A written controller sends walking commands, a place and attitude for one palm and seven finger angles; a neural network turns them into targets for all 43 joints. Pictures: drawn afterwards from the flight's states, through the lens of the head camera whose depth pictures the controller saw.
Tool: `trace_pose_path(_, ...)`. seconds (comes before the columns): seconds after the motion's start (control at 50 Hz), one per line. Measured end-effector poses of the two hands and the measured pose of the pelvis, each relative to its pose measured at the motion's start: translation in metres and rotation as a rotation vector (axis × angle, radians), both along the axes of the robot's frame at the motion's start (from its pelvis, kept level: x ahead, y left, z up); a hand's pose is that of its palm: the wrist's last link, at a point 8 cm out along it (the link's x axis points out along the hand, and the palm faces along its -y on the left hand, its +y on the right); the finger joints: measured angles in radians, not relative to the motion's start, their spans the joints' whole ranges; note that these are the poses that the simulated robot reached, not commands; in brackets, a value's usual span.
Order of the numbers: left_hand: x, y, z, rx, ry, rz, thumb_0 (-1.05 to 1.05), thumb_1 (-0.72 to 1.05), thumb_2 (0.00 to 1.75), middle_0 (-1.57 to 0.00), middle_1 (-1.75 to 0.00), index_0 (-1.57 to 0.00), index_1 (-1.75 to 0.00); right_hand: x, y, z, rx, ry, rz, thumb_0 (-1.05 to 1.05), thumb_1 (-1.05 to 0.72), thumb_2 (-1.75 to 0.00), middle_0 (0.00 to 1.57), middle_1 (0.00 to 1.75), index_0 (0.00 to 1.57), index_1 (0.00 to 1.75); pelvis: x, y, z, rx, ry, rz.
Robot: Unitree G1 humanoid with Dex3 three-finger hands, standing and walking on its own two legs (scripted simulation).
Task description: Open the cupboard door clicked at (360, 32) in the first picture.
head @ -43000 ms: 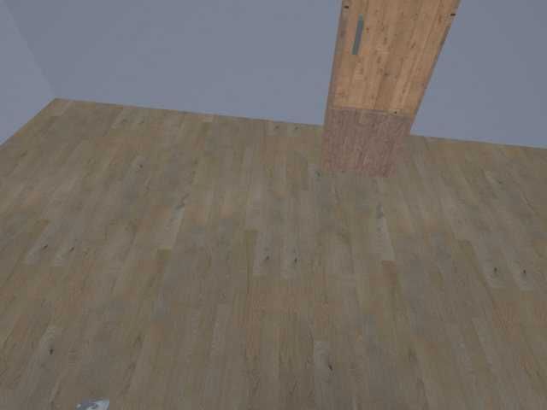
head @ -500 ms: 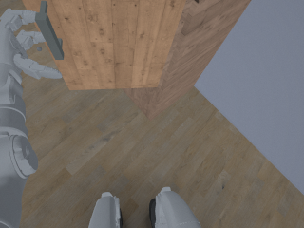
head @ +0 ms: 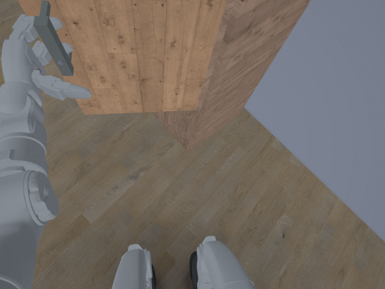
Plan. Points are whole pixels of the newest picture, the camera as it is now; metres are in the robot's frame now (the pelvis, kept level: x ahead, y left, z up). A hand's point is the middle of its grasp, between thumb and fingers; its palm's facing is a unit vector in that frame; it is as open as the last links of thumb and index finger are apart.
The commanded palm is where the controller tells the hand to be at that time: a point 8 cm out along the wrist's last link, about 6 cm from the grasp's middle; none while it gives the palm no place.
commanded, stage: slide the fingers in behind the handle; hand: left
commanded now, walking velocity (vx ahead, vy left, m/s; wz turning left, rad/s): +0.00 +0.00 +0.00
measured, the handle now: (57, 41) +0.58 +0.21 +0.07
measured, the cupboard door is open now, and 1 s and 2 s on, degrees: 55 55 81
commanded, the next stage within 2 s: close the thumb around the handle in 0.44 s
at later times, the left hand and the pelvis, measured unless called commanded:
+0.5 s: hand (69, 62) +0.53 +0.18 +0.07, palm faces +0.04 -1.00 -0.03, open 14.0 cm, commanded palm +0.51 +0.22 +0.06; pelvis +0.00 +0.00 +0.00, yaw +0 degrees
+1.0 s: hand (68, 63) +0.53 +0.19 +0.07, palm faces +0.04 -1.00 -0.02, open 8.4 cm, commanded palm +0.51 +0.22 +0.06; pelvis +0.00 +0.00 +0.00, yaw +0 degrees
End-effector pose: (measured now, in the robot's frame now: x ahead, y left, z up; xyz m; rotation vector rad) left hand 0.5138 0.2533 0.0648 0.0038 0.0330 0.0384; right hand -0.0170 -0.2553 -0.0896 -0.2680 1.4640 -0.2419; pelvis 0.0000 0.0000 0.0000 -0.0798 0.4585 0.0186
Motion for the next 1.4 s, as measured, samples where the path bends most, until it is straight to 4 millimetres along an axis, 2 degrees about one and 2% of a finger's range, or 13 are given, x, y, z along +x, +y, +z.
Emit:
trace_pose_path(0.22,0.001,-0.015,0.002,0.004,-0.003,-0.007,-0.01,-0.50,0.30,-0.30,-1.20,-0.30,-1.21,0.000,-0.002,0.002,0.002,-0.011,-0.008,0.00,-0.90,-0.90,0.21,0.30,0.21,0.30,0.001,-0.001,0.002,0.004,-0.006,-0.003)
trace_pose_path(0.64,-0.005,-0.017,0.007,0.014,-0.014,0.004,-0.01,-0.47,0.31,-0.31,-1.21,-0.30,-1.20,0.006,-0.006,-0.003,0.012,-0.037,-0.001,0.00,-0.90,-0.90,0.21,0.30,0.21,0.30,-0.001,-0.005,0.002,0.014,-0.015,-0.005)
trace_pose_path(0.8,-0.005,-0.015,0.006,0.016,-0.017,0.001,-0.01,-0.21,0.43,-0.32,-1.24,-0.32,-1.23,0.005,-0.008,-0.002,0.003,-0.041,-0.003,0.00,-0.90,-0.90,0.21,0.30,0.21,0.30,-0.001,-0.006,0.001,0.013,-0.014,-0.007)
trace_pose_path(1.16,-0.002,-0.015,0.004,0.014,-0.005,-0.004,0.01,0.70,0.82,-0.39,-1.33,-0.39,-1.33,0.002,-0.005,-0.001,0.000,-0.030,-0.006,0.00,-0.90,-0.90,0.21,0.30,0.21,0.30,-0.001,-0.003,0.001,0.010,-0.009,-0.006)
trace_pose_path(1.22,0.000,-0.016,0.003,0.012,-0.005,-0.009,0.01,0.76,0.84,-0.39,-1.34,-0.39,-1.33,0.002,-0.004,-0.001,0.000,-0.030,-0.007,0.00,-0.90,-0.90,0.21,0.30,0.21,0.30,-0.001,-0.003,0.001,0.009,-0.008,-0.008)
trace_pose_path(1.4,-0.001,-0.016,0.003,0.006,-0.006,-0.004,0.01,0.76,0.83,-0.38,-1.35,-0.38,-1.34,0.003,-0.001,0.000,0.008,-0.037,-0.019,0.00,-0.90,-0.90,0.21,0.30,0.21,0.30,0.002,-0.001,0.003,0.009,-0.011,-0.014)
